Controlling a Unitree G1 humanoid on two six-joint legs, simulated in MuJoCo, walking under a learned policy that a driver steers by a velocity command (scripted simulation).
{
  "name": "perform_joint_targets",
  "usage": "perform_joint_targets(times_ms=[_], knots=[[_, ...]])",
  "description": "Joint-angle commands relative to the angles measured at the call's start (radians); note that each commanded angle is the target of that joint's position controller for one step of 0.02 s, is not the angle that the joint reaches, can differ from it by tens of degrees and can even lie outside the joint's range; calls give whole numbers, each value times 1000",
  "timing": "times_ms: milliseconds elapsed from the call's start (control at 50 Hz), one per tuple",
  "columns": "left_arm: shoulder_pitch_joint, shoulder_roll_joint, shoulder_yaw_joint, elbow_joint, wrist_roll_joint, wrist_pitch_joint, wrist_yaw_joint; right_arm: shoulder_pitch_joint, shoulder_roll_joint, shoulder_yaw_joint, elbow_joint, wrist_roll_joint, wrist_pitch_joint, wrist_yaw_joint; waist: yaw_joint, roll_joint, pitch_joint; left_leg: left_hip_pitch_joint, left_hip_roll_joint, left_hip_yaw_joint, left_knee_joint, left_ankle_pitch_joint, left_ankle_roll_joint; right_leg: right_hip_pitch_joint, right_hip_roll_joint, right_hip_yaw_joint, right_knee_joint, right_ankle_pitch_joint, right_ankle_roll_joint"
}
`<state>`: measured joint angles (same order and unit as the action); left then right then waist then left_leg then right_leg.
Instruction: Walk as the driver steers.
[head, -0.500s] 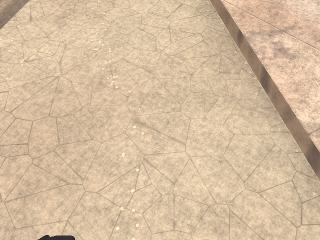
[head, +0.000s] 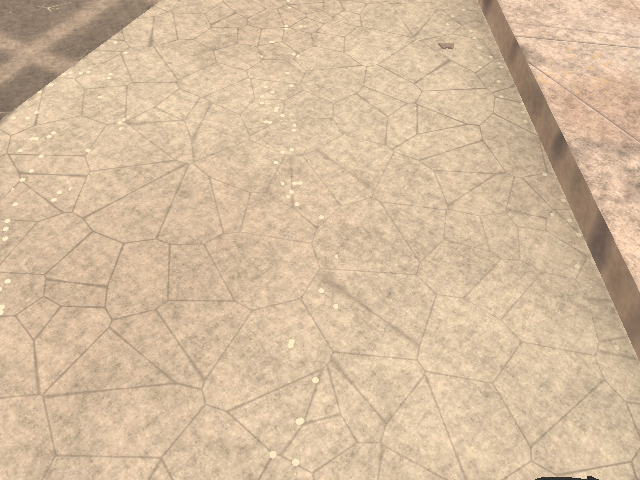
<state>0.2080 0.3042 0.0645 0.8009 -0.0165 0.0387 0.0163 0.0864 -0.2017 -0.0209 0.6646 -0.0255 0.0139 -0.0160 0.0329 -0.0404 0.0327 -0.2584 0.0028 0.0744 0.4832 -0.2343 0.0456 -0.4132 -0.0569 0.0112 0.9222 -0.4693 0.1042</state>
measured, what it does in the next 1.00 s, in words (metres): steps on the spot, turning right: right foot, then left foot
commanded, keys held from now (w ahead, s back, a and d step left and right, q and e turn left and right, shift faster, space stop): e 0.78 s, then no key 0.22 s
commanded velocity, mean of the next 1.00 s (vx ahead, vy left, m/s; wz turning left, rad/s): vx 0.01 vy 0.00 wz -0.47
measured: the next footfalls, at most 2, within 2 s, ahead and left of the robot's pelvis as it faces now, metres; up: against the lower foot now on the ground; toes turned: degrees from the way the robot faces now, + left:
right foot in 0.22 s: +0.00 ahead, -0.13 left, +0.00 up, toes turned -12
left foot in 0.76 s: +0.10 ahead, +0.07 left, +0.00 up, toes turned -32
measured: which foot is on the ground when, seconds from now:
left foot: down 0.00-0.22, up 0.24-0.74, down 0.76-1.00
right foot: up 0.00-0.20, down 0.22-0.76, up 0.78-1.00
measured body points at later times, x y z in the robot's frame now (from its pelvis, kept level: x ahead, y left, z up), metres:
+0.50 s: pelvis -0.02 -0.05 +0.01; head +0.01 -0.09 +0.46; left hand +0.19 +0.19 -0.08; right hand +0.06 -0.37 -0.11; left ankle +0.03 +0.12 -0.66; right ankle -0.04 -0.12 -0.74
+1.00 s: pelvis +0.00 -0.01 +0.00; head +0.04 -0.02 +0.45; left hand +0.27 +0.16 -0.10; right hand -0.04 -0.31 -0.10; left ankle +0.06 +0.09 -0.74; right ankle -0.10 -0.13 -0.68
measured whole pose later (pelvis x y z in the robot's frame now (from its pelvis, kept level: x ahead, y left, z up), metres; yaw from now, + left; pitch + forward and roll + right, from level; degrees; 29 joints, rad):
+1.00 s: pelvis +0.00 -0.01 +0.00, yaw -32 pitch +1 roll -1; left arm 0.18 0.34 0.08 0.67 -0.01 0.06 0.03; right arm 0.16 -0.25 -0.06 0.76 -0.01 0.00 -0.03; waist -0.01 -0.04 0.06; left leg -0.22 0.01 -0.01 0.44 -0.23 0.01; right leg -0.41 0.03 0.10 0.94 -0.46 0.09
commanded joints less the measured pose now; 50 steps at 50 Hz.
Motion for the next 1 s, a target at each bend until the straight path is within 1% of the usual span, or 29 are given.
perform_joint_targets(times_ms=[20,100,160,200,220,240,260,280,300,320,340,360,420,520,580,620,680,720,740,760,780,800,820,840,860,880,920,960,1000], knots=[[-34,79,20,-81,-5,-1,7,2,-201,-70,-36,6,2,-22,-50,165,-101,152,294,-171,-121,460,210,-48,-11,-11,-3,-6,1],[-36,70,18,-103,-3,7,-3,-10,-210,-82,-18,9,15,-27,-52,170,-101,163,329,-166,-123,441,217,-19,-14,-41,-71,-7,-22],[-5,70,22,-107,-2,9,-18,-30,-224,-90,-6,23,19,-29,-30,176,-110,160,335,-137,-89,442,190,45,-1,-73,-177,35,-58],[57,69,27,-90,1,8,-28,-52,-225,-94,6,42,24,-33,13,167,-115,116,306,-79,-13,369,126,156,30,-109,-372,192,-105],[71,100,38,-89,11,6,-25,-5,-204,-93,30,49,24,-31,10,98,-98,51,252,-19,83,213,48,225,30,-50,-496,342,-146],[88,223,69,-104,15,0,-6,9,-152,-82,14,11,20,-25,-25,-183,-98,-185,129,95,356,-84,-66,369,-185,266,-551,707,-241],[96,264,72,-125,45,-16,-14,-125,-150,-76,-44,5,14,-32,38,-277,-82,-378,-26,-8,569,-456,-109,348,-351,516,-599,845,-444],[85,235,62,-135,58,-40,-22,-137,-184,-88,-38,15,13,-34,45,-133,-106,-405,-6,-115,697,-456,-103,351,-331,474,-608,796,-469],[39,213,57,-137,46,-56,-19,-112,-190,-93,-23,29,14,-33,10,-91,-89,-418,14,-143,722,-361,-93,348,-272,384,-593,741,-414],[-10,190,54,-143,24,-58,-13,-79,-194,-98,4,26,15,-38,-16,-43,-78,-425,26,-150,698,-279,-95,348,-217,325,-582,687,-359],[-41,161,43,-149,4,-55,-4,-62,-208,-104,14,18,15,-43,-29,-48,-77,-422,33,-157,676,-218,-104,349,-194,301,-579,687,-331],[-40,147,36,-153,1,-51,3,-44,-199,-104,23,18,13,-42,-36,-63,-93,-384,20,-150,690,-173,-115,336,-171,282,-578,719,-325],[-13,149,38,-162,7,-44,12,-24,-181,-100,31,30,6,-39,-29,-61,-117,-368,0,-151,623,-110,-134,371,-146,275,-578,704,-327],[-12,178,50,-174,6,-28,22,-52,-175,-94,23,30,-6,-36,-7,-99,-86,-322,-11,-172,391,-90,-154,340,-128,342,-585,496,-326],[-30,188,55,-186,9,-21,18,-47,-180,-93,23,32,-18,-26,-1,-115,-75,-248,-25,-176,298,-109,-150,277,-117,392,-578,431,-333],[-48,190,56,-194,9,-15,13,-35,-187,-94,24,36,-29,-18,-1,-121,-83,-199,-37,-178,247,-125,-142,258,-113,430,-560,460,-335],[-77,187,56,-209,2,-7,9,-5,-195,-95,25,40,-47,-3,-11,-128,-106,-131,-51,-176,139,-127,-122,271,-103,495,-516,560,-325],[-111,179,53,-221,-10,2,13,56,-196,-99,41,40,-58,7,-52,-121,-119,-20,-52,-159,-49,-4,-99,253,-66,505,-469,570,-286],[-107,162,48,-225,-14,5,18,86,-215,-106,51,36,-60,8,-63,-96,-125,77,-10,-174,-144,120,-78,200,-27,483,-432,475,-243],[-53,110,35,-224,-1,4,16,99,-279,-118,43,20,-55,2,-32,75,-161,200,181,-342,-170,231,-7,91,61,373,-262,195,-184],[-13,108,38,-245,-8,-3,15,73,-336,-125,41,-7,-45,0,18,318,-112,215,353,-568,-176,452,167,-121,226,193,-78,-190,-121],[3,194,62,-227,11,-11,15,54,-282,-111,20,-11,-48,0,-3,255,-111,153,422,-603,-182,426,257,-145,147,180,154,-205,-76],[3,226,77,-205,3,-9,14,13,-229,-94,6,-2,-48,-4,6,187,-91,114,356,-502,-174,366,229,-131,128,178,238,-131,-62],[11,201,76,-184,5,0,16,-22,-208,-86,3,12,-44,-7,16,159,-69,100,282,-411,-165,294,181,-131,123,168,267,-70,-44],[10,175,69,-178,8,8,19,-27,-194,-79,3,26,-42,-10,3,163,-55,107,250,-368,-163,280,165,-151,128,166,291,-23,-28],[5,142,59,-179,5,11,16,-16,-196,-74,9,28,-38,-13,-4,169,-46,103,229,-329,-163,310,165,-145,132,154,284,1,-17],[-31,107,43,-198,-2,6,14,25,-201,-72,22,21,-30,-18,-30,189,-56,144,207,-280,-160,346,174,-131,126,114,182,22,-7],[-57,82,28,-210,4,2,13,37,-208,-71,27,18,-25,-19,-47,206,-83,184,214,-264,-143,376,180,-78,93,89,30,12,-2],[-71,57,11,-216,10,0,7,31,-230,-75,29,22,-18,-14,-59,230,-94,158,217,-245,-135,398,180,30,64,40,-134,-5,-7]])
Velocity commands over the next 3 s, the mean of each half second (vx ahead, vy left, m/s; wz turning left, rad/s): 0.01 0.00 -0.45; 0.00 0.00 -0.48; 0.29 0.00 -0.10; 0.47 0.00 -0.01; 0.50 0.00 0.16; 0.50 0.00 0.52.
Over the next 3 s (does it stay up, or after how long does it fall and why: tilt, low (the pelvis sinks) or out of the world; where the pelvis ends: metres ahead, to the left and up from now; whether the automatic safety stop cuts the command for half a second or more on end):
stays up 0.85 -0.43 0.00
